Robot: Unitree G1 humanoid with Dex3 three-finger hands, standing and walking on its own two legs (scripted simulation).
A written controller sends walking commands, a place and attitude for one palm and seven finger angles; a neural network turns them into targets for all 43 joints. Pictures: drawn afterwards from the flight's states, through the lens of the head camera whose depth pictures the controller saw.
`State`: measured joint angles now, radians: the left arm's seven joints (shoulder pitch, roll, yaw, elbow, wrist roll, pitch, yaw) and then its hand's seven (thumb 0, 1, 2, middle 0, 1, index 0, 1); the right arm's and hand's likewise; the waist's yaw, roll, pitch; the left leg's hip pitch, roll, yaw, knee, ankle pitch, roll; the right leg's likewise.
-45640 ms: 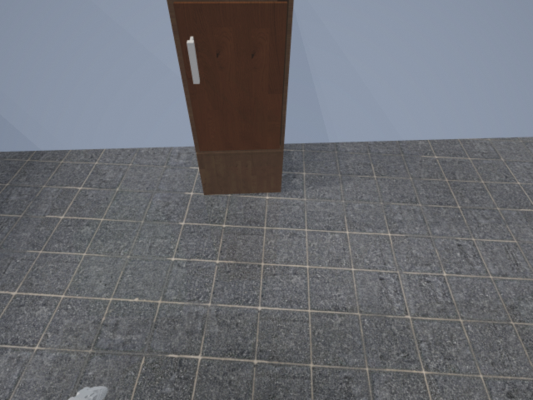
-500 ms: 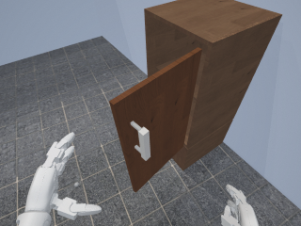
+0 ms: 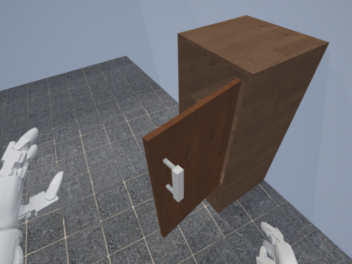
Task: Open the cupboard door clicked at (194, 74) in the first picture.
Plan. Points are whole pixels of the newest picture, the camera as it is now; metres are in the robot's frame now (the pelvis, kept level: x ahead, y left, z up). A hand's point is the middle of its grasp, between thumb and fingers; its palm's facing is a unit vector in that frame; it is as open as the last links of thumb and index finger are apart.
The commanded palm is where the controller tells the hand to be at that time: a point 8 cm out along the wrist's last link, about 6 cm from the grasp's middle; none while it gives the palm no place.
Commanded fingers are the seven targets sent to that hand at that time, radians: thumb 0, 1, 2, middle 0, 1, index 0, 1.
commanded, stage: draw the hand back to the body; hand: left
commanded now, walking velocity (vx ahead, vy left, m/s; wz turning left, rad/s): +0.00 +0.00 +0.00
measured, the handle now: (173, 180) +0.35 +0.06 -0.03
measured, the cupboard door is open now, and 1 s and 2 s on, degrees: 100 100 100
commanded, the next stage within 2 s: step back with the hand held close in 0.42 s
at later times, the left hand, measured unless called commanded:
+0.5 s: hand (46, 189) +0.19 +0.25 +0.16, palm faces +0.45 -0.79 -0.41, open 7.4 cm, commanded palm +0.14 +0.29 +0.17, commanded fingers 0.00 0.90 0.90 -0.20 -0.30 -0.20 -0.30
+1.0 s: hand (34, 199) +0.17 +0.26 +0.16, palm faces +0.35 -0.77 -0.53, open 7.4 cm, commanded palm +0.11 +0.30 +0.18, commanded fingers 0.00 0.90 0.90 -0.20 -0.30 -0.20 -0.30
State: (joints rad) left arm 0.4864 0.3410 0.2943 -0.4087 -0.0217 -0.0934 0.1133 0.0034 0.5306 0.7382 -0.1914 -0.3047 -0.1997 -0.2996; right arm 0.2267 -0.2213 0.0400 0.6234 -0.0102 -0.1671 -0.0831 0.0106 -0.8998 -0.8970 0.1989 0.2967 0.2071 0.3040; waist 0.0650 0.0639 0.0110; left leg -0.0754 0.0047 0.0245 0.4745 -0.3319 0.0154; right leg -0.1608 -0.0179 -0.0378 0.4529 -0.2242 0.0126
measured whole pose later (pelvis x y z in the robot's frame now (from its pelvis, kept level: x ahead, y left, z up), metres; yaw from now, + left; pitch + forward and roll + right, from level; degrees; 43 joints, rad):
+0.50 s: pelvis +0.00 -0.01 +0.00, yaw +0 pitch -5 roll -1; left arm 0.46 0.33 0.34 -0.38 -0.03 -0.10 0.11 0.01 0.89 0.89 -0.21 -0.31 -0.21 -0.30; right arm 0.21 -0.22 0.02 0.66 -0.02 -0.15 -0.08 0.01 -0.90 -0.90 0.20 0.30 0.21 0.30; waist 0.07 0.06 0.04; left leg -0.02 0.02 0.03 0.40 -0.29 0.00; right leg -0.11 0.00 -0.04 0.38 -0.18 0.00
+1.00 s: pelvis -0.05 +0.01 +0.00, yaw -2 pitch +0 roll +0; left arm 0.55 0.42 0.42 -0.47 -0.02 -0.18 0.13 0.01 0.89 0.90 -0.21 -0.31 -0.22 -0.30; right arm 0.18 -0.24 -0.01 0.55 0.00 -0.03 -0.09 0.01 -0.90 -0.90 0.20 0.30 0.21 0.30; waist 0.00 0.00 0.04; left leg -0.23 -0.01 0.07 0.50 -0.27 0.03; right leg -0.32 -0.03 0.01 0.46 -0.14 0.03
